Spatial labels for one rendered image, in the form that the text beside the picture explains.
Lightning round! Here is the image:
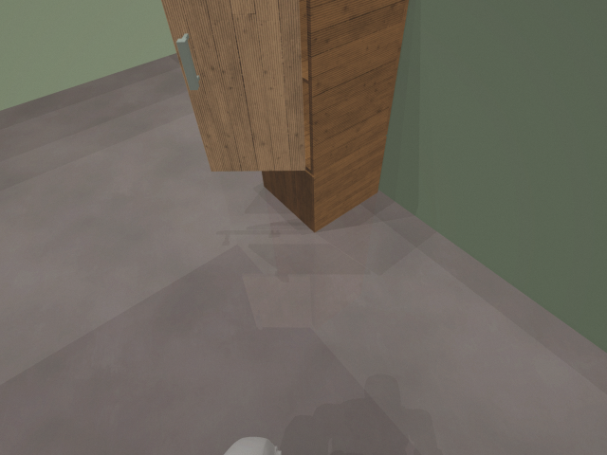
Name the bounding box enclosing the handle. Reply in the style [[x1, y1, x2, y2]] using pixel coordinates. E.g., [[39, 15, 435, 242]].
[[176, 33, 200, 90]]

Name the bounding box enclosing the cupboard door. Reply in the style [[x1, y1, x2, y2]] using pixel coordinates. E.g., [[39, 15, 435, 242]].
[[161, 0, 305, 172]]

